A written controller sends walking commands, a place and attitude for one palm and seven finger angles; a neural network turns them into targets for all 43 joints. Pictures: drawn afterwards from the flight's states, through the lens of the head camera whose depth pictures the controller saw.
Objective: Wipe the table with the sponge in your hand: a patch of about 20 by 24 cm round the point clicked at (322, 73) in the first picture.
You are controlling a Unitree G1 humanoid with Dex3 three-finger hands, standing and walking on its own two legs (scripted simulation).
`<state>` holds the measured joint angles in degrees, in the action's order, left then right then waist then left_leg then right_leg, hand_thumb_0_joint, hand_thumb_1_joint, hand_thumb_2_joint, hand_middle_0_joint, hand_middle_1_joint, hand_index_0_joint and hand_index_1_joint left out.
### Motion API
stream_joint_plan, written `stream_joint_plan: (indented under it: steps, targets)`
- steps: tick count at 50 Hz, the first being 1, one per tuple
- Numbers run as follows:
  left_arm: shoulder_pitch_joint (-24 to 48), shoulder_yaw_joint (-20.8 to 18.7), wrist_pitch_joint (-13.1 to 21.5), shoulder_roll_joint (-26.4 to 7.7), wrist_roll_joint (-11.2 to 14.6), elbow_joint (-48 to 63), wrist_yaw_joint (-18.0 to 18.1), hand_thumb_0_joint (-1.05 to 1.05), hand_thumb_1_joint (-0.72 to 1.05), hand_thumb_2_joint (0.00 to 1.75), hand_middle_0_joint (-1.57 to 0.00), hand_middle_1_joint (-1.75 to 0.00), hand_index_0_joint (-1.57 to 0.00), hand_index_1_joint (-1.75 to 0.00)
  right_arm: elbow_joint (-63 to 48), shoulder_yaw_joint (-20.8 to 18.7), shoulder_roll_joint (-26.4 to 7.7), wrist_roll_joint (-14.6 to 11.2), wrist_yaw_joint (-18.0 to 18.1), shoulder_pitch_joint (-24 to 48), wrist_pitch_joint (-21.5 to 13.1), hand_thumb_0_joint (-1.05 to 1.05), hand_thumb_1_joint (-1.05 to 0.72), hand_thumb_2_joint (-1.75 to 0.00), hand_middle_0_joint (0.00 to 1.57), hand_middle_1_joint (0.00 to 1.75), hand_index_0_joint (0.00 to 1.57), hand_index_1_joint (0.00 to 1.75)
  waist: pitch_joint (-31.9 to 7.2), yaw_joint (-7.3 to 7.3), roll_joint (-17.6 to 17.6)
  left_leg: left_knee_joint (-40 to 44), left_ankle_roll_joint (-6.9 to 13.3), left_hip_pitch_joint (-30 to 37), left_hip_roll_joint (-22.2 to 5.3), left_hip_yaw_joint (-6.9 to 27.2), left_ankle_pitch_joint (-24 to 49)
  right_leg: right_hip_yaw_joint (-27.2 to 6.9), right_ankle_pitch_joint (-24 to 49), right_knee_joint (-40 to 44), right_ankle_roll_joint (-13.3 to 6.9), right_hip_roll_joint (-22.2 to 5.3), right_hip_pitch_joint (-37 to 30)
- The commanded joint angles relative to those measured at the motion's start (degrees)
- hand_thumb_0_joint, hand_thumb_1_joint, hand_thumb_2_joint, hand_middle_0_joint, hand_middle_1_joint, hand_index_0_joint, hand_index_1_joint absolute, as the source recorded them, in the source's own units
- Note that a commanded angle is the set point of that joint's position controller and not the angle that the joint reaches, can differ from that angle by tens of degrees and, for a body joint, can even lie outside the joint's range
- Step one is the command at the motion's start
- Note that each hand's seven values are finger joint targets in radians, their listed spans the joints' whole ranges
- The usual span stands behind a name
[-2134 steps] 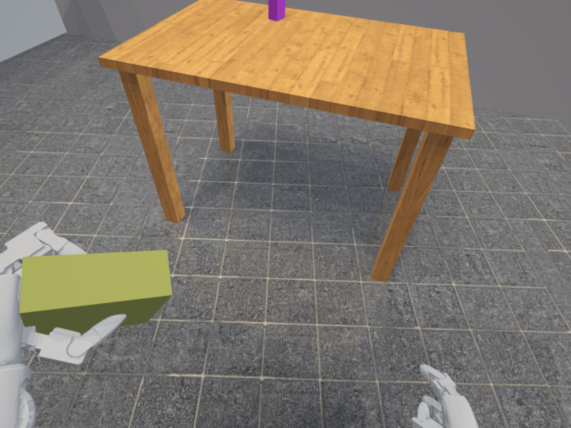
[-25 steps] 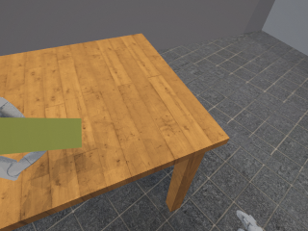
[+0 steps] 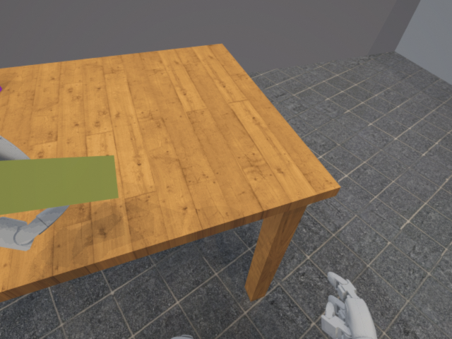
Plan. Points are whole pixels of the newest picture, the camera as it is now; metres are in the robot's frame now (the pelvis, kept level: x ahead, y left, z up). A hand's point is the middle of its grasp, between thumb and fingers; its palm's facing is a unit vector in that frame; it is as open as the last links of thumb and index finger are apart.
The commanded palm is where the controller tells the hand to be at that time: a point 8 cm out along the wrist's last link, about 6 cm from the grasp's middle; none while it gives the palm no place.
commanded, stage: step back with the hand held close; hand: left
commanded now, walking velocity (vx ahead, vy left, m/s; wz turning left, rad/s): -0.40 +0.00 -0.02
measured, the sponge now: (65, 183) +0.24 +0.23 +0.21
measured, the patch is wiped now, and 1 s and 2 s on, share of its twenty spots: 1.00 1.00 1.00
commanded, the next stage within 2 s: stop stepping back and stand still in 0.54 s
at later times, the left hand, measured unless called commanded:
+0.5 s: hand out of the picture +0.10 +0.22 +0.24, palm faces +0.46 -0.80 -0.40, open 9.0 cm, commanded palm +0.04 +0.26 +0.25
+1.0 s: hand out of the picture -0.08 +0.13 +0.23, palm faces +0.45 -0.80 -0.40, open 9.0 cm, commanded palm -0.13 +0.18 +0.25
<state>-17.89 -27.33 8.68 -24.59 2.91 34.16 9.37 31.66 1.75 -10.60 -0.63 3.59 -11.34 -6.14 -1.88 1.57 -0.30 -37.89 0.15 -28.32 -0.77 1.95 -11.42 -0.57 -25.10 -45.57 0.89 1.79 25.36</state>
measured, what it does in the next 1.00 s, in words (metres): walks backwards: left foot, then right foot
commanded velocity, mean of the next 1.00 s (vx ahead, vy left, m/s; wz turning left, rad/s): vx -0.13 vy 0.06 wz -0.01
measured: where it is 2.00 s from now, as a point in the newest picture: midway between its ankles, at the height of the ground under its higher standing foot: outside the picture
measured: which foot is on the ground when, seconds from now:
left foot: down 0.00-0.10, up 0.12-0.30, down 0.32-0.64, up 0.66-0.92, down 0.94-1.00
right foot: down 0.00-0.34, up 0.36-0.60, down 0.62-0.96, up 0.98-1.00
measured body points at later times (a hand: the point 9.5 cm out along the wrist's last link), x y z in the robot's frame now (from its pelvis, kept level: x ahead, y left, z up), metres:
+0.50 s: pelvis -0.12 -0.02 +0.01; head -0.07 +0.00 +0.46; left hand +0.07 +0.26 +0.26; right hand +0.05 -0.25 -0.07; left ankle -0.11 +0.13 -0.72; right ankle -0.07 -0.13 -0.68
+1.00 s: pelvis -0.28 -0.11 +0.00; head -0.29 -0.11 +0.45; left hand -0.11 +0.17 +0.25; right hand -0.12 -0.37 -0.07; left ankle -0.36 +0.03 -0.72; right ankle -0.15 -0.16 -0.69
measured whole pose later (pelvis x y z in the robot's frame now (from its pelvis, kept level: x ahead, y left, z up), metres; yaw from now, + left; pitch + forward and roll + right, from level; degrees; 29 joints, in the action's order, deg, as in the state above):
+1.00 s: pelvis -0.28 -0.11 +0.00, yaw +2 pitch +1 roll +3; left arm -24.6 -24.3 6.3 -25.6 4.0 36.4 7.5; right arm 34.2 -0.7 -14.7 -1.3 4.0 -14.6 -5.0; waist -3.8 -1.4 -3.8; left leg -31.8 0.7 -8.9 -0.3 -4.2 -24.7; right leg 3.2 -19.0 -47.5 -0.7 0.1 35.7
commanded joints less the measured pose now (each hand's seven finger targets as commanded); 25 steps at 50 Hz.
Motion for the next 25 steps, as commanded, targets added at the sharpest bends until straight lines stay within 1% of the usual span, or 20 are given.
stream_joint_plan:
  steps: [1,2,3,4,5,6,7,9,10,11,12,14,15,16,17,18,19,21,22,25]
  targets:
    - [5.79,-1.12,3.25,-8.96,0.43,15.1,-0.12,0.0,0.1,1.3,-1.2,-1.6,-1.2,-1.6,-7.37,-3.11,-8.98,-0.13,-0.06,3.56,-3.56,0.0,-0.9,-0.9,0.2,0.3,0.2,0.3,-8.34,-0.68,11.12,12.94,5.45,10.06,-12.12,11.45,5.92,-1.15,6.08,11.67,-0.26,-1.1,-5.41]
    - [5.22,-0.1,3.5,-7.81,0.52,15.34,-0.68,0.0,0.1,1.3,-1.2,-1.6,-1.2,-1.6,-7.48,-2.63,-8.77,0.03,-0.27,4.19,-3.32,0.0,-0.9,-0.9,0.2,0.3,0.2,0.3,-8.04,-0.62,11.25,10.98,4.9,7.92,-11.51,10.98,4.03,-1.68,10.9,16.35,-0.62,-1.74,-8.21]
    - [6.63,-0.44,4.07,-8.89,0.1,16.88,-0.97,0.0,0.1,1.3,-1.2,-1.6,-1.2,-1.6,-7.87,-2.63,-8.6,0.0,-0.38,5.21,-3.15,0.0,-0.9,-0.9,0.2,0.3,0.2,0.3,-6.92,-0.65,8.3,4.89,3.6,5.01,-9.93,8.94,-0.46,-3.39,17.37,22.13,-1.87,-4.74,-9.78]
    - [5.65,-1.67,4.69,-10.62,0.02,16.45,-0.93,0.0,0.1,1.3,-1.2,-1.6,-1.2,-1.6,-7.63,-2.29,-7.69,0.16,-0.51,5.27,-2.72,0.0,-0.9,-0.9,0.2,0.3,0.2,0.3,-6.47,-1.02,-0.33,-4.58,1.39,1.84,-5.59,4.51,-7.03,-8.16,30.66,25.58,-4.37,-10.61,-10.03]
    - [5.23,-1.72,4.71,-11.47,0.72,16.98,-0.75,0.0,0.1,1.3,-1.2,-1.6,-1.2,-1.6,-7.42,-3.12,-7.21,-0.96,-0.26,4.64,-2.84,0.0,-0.9,-0.9,0.2,0.3,0.2,0.3,-6.68,-1.6,-10.19,-18.66,-1.97,2.38,1.43,-1.95,-15.65,-14.75,33.77,27.02,-8.81,-19.42,-4.4]
    - [1.36,-4.46,4.23,-13.62,1.25,17.59,-0.28,0.0,0.1,1.3,-1.2,-1.6,-1.2,-1.6,-6.6,-4.57,-7.89,-1.6,-0.12,5.01,-2.43,0.0,-0.9,-0.9,0.2,0.3,0.2,0.3,-9.37,-0.65,-14.03,-33.44,-2.45,3.76,2.42,0.2,-18.09,-16.97,36.32,29.63,-11.97,-24.23,-0.18]
    - [-2.15,-2.61,4.08,-10.57,1.58,16.87,-0.82,0.0,0.1,1.3,-1.2,-1.6,-1.2,-1.6,-5.98,-3.69,-6.07,-1.28,-0.2,5.76,-1.4,0.0,-0.9,-0.9,0.2,0.3,0.2,0.3,-8.87,-1.53,-11.19,-37.29,-2.51,1.94,0.46,2.76,-17.1,-12.93,38.83,27.49,-11.52,-22.81,-1.08]
    - [-5.16,-5.26,3.52,-11.47,1.77,17.12,-0.89,0.0,0.1,1.3,-1.2,-1.6,-1.2,-1.6,-7.78,-1.98,-3.86,-0.55,-0.33,6.16,0.27,0.0,-0.9,-0.9,0.2,0.3,0.2,0.3,-9.58,-2.93,-2.32,-31.63,-2.47,0.57,-1.99,1.78,-15.02,-9.52,45.85,21.19,-10.0,-20.56,-3.65]
    - [-5.78,-5.93,3.56,-11.71,1.63,16.6,-0.51,0.0,0.1,1.3,-1.2,-1.6,-1.2,-1.6,-7.88,-1.92,-3.64,-0.43,-0.11,6.62,1.22,0.0,-0.9,-0.9,0.2,0.3,0.2,0.3,-8.59,-2.88,-1.47,-24.4,-2.3,1.07,-2.77,0.77,-14.61,-7.75,48.49,19.31,-8.41,-18.97,-5.01]
    - [-4.88,-6.94,3.72,-12.6,1.49,16.4,-0.23,0.0,0.1,1.3,-1.2,-1.6,-1.2,-1.6,-8.41,-1.7,-3.73,-0.71,-0.11,7.73,1.76,0.0,-0.9,-0.9,0.2,0.3,0.2,0.3,-7.24,-2.13,-2.88,-15.0,-1.85,1.4,-3.63,0.98,-15.93,-7.57,48.71,17.08,-7.84,-18.59,-5.76]
    - [-5.79,-6.32,3.96,-10.87,1.84,15.82,0.06,0.0,0.1,1.3,-1.2,-1.6,-1.2,-1.6,-7.98,-2.19,-4.47,-0.67,0.2,6.37,1.71,0.0,-0.9,-0.9,0.2,0.3,0.2,0.3,-8.42,-2.48,-4.56,-7.75,-1.67,3.2,-3.48,0.59,-14.68,-7.72,47.59,15.32,-7.22,-17.67,-7.14]
    - [-5.58,-7.69,4.56,-11.66,2.24,15.82,0.69,0.0,0.1,1.3,-1.2,-1.6,-1.2,-1.6,-7.07,-3.51,-6.16,-0.63,0.79,4.08,0.89,0.0,-0.9,-0.9,0.2,0.3,0.2,0.3,-11.76,-3.15,-4.1,7.76,-1.54,9.37,-2.29,-2.74,-6.95,-7.6,44.14,11.9,-5.28,-15.86,-9.18]
    - [-5.18,-7.5,4.96,-11.54,2.61,16.93,0.8,0.0,0.1,1.3,-1.2,-1.6,-1.2,-1.6,-7.02,-4.38,-7.18,-0.61,1.03,3.24,0.55,0.0,-0.9,-0.9,0.2,0.3,0.2,0.3,-12.53,-3.11,-1.63,13.43,-0.81,12.97,-4.34,-2.63,-0.02,-6.35,38.53,9.34,-3.61,-13.67,-8.65]
    - [-6.3,-8.22,4.91,-12.02,2.67,16.51,1.03,0.0,0.1,1.3,-1.2,-1.6,-1.2,-1.6,-6.81,-5.44,-8.52,-0.63,1.05,3.72,-0.25,0.0,-0.9,-0.9,0.2,0.3,0.2,0.3,-11.86,-2.68,5.89,15.79,2.07,18.86,-11.96,3.9,14.01,-4.04,24.69,3.47,-1.66,-9.63,-1.5]
    - [-4.26,-8.05,5.54,-11.53,2.82,19.34,0.84,0.0,0.1,1.3,-1.2,-1.6,-1.2,-1.6,-6.53,-5.99,-8.86,-0.52,0.48,3.03,-1.25,0.0,-0.9,-0.9,0.2,0.3,0.2,0.3,-11.56,-2.45,13.6,16.17,5.37,25.22,-20.08,10.0,33.52,-0.75,5.18,-4.54,0.72,-3.58,8.15]
    - [-1.84,-7.79,6.4,-11.94,2.56,21.38,0.25,0.0,0.1,1.3,-1.2,-1.6,-1.2,-1.6,-5.83,-6.69,-8.87,-0.89,-0.1,2.45,-2.44,0.0,-0.9,-0.9,0.2,0.3,0.2,0.3,-11.19,-2.58,13.58,13.3,7.39,29.48,-23.39,9.75,44.92,-2.37,-5.53,-12.13,0.59,-1.83,14.11]
    - [-2.19,-8.33,6.42,-12.14,1.53,20.64,0.54,0.0,0.1,1.3,-1.2,-1.6,-1.2,-1.6,-5.54,-6.09,-7.85,0.33,-0.2,1.02,-3.14,0.0,-0.9,-0.9,0.2,0.3,0.2,0.3,-11.75,-3.62,15.4,10.2,9.59,27.59,-23.24,12.85,46.98,-3.59,-8.04,-14.89,1.19,-3.11,15.34]
    - [-0.07,-7.66,5.7,-11.45,1.31,26.27,0.5,0.0,0.1,1.3,-1.2,-1.6,-1.2,-1.6,-4.34,-5.68,-7.73,0.01,-1.03,1.55,-4.36,0.0,-0.9,-0.9,0.2,0.3,0.2,0.3,-12.03,-3.55,15.27,9.31,7.9,28.89,-19.87,7.71,49.84,-3.68,-5.38,-14.36,1.52,-1.93,12.76]
    - [-0.6,-5.48,5.13,-8.5,0.83,23.5,0.32,0.0,0.1,1.3,-1.2,-1.6,-1.2,-1.6,-3.78,-6.33,-8.17,-0.9,-1.56,0.91,-5.21,0.0,-0.9,-0.9,0.2,0.3,0.2,0.3,-9.96,-3.13,13.1,8.79,6.09,28.37,-18.17,3.87,48.34,-3.24,-1.13,-11.64,1.24,-1.88,11.43]
    - [-0.28,-3.54,4.29,-6.61,0.74,20.52,-0.12,0.0,0.1,1.3,-1.2,-1.6,-1.2,-1.6,-4.48,-5.68,-8.34,-0.8,-2.46,2.58,-5.81,0.0,-0.9,-0.9,0.2,0.3,0.2,0.3,-5.64,-1.89,15.03,11.16,3.99,18.87,-16.67,1.99,34.19,-0.4,4.58,-0.19,1.25,-2.5,1.78]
